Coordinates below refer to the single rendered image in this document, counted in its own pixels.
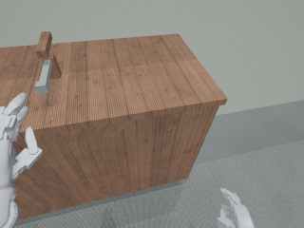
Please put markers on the robot left hand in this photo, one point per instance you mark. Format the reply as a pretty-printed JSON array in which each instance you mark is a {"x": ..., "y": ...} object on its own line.
[{"x": 11, "y": 117}]

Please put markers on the tap lever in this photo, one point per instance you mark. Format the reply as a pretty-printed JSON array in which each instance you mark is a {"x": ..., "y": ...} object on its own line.
[{"x": 42, "y": 85}]

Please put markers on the counter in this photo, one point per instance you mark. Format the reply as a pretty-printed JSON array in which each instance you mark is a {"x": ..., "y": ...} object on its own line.
[{"x": 121, "y": 115}]

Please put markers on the left robot forearm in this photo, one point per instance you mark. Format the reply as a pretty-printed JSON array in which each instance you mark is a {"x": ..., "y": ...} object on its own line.
[{"x": 9, "y": 209}]

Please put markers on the robot right hand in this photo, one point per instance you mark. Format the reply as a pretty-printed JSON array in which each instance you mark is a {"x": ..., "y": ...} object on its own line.
[{"x": 238, "y": 217}]

